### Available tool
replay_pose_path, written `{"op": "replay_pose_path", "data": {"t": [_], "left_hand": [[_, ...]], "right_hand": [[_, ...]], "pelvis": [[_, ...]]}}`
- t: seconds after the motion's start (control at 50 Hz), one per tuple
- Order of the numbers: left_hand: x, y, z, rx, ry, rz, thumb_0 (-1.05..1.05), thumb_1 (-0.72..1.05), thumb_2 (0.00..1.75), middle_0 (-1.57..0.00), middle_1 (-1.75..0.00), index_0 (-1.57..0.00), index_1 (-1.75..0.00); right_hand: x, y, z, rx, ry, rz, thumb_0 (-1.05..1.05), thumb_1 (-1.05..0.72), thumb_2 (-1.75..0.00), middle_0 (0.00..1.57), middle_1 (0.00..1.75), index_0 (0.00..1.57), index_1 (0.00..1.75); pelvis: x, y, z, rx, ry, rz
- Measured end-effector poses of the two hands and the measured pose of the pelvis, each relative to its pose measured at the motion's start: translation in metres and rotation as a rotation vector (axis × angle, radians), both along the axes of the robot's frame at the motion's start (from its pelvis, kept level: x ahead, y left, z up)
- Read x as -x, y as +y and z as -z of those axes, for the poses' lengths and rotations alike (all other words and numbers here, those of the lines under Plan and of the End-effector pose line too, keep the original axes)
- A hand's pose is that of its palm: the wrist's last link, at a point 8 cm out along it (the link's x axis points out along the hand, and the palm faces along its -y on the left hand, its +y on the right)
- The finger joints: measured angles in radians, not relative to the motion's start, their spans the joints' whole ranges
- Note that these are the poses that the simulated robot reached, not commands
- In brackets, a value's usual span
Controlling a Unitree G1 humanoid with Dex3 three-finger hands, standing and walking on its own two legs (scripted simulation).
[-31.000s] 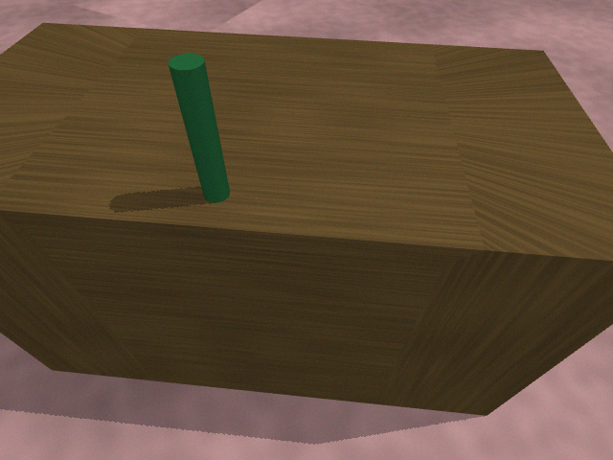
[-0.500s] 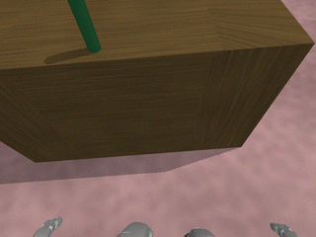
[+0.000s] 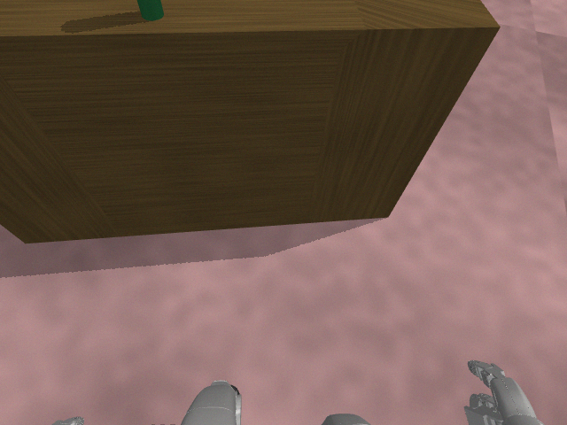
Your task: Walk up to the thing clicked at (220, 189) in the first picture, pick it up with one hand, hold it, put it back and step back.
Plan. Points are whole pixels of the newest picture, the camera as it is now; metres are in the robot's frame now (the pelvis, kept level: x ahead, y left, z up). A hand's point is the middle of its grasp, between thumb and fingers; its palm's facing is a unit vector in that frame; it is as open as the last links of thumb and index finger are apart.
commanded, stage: step back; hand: left
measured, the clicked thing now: out of the picture +0.84 +0.30 +0.16
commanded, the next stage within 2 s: stand in 1.58 s
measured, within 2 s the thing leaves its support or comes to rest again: neither
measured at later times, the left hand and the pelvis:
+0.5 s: hand out of the picture -0.06 +0.25 -0.14, palm faces +0.11 -0.93 -0.36, open 7.4 cm; pelvis -0.15 -0.02 +0.01, yaw +6 degrees
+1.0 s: hand out of the picture -0.18 +0.26 -0.14, palm faces +0.08 -0.92 -0.38, open 7.4 cm; pelvis -0.20 -0.02 +0.01, yaw +4 degrees
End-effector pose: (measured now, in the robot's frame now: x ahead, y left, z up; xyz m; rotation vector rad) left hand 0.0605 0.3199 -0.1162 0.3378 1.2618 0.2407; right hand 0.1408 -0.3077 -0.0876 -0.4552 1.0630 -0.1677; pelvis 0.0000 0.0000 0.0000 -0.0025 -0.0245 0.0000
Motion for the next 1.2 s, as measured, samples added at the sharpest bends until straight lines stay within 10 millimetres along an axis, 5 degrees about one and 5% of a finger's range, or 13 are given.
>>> {"op": "replay_pose_path", "data": {"t": [0.16, 0.28, 0.44, 0.6, 0.8, 0.98, 1.08, 1.2], "left_hand": [[0.072, -0.029, -0.027, -0.024, 0.009, -0.025, 0.01, 0.90, 0.90, -0.21, -0.30, -0.21, -0.30], [0.080, -0.023, -0.036, -0.068, -0.083, -0.023, 0.01, 0.90, 0.90, -0.21, -0.30, -0.21, -0.30], [0.109, -0.017, -0.014, -0.025, -0.185, -0.054, 0.01, 0.90, 0.90, -0.21, -0.30, -0.20, -0.30], [0.180, -0.038, -0.012, 0.036, -0.107, -0.060, 0.01, 0.90, 0.90, -0.21, -0.30, -0.20, -0.30], [0.264, -0.057, -0.015, 0.002, -0.013, -0.092, 0.01, 0.90, 0.90, -0.21, -0.30, -0.21, -0.30], [0.258, -0.025, -0.011, 0.000, -0.016, -0.096, 0.01, 0.90, 0.90, -0.21, -0.30, -0.21, -0.30], [0.231, -0.016, -0.016, -0.008, -0.023, -0.058, 0.01, 0.90, 0.90, -0.21, -0.30, -0.20, -0.30], [0.194, -0.025, -0.023, -0.029, -0.084, -0.033, 0.01, 0.90, 0.90, -0.21, -0.30, -0.20, -0.30]], "right_hand": [[0.063, -0.019, 0.015, -0.067, 0.031, 0.053, 0.00, -0.91, -0.90, 0.20, 0.30, 0.20, 0.30], [0.121, -0.021, 0.024, -0.051, 0.113, 0.033, 0.00, -0.91, -0.90, 0.20, 0.30, 0.20, 0.30], [0.181, -0.003, 0.023, -0.038, 0.160, -0.023, 0.00, -0.91, -0.90, 0.20, 0.30, 0.20, 0.30], [0.198, -0.018, -0.003, -0.025, 0.045, -0.027, 0.00, -0.90, -0.90, 0.20, 0.30, 0.21, 0.30], [0.228, -0.042, 0.006, -0.065, 0.027, 0.008, 0.00, -0.91, -0.90, 0.20, 0.30, 0.20, 0.30], [0.257, -0.017, 0.016, -0.072, 0.115, 0.018, 0.01, -0.91, -0.90, 0.20, 0.30, 0.20, 0.30], [0.266, -0.009, 0.009, -0.087, 0.120, 0.040, 0.00, -0.90, -0.90, 0.20, 0.30, 0.20, 0.30], [0.263, -0.025, 0.017, -0.085, 0.148, 0.072, 0.00, -0.90, -0.90, 0.20, 0.30, 0.21, 0.30]], "pelvis": [[0.047, -0.019, -0.009, -0.041, -0.006, 0.000], [0.082, -0.021, -0.008, -0.030, 0.015, -0.060], [0.140, -0.019, 0.002, -0.042, -0.032, -0.104], [0.177, -0.032, -0.010, 0.008, -0.009, -0.076], [0.202, -0.043, -0.009, 0.010, -0.030, -0.049], [0.202, -0.022, -0.006, -0.025, -0.022, -0.073], [0.197, -0.023, -0.013, -0.007, -0.009, -0.060], [0.185, -0.033, -0.010, 0.000, -0.009, -0.064]]}}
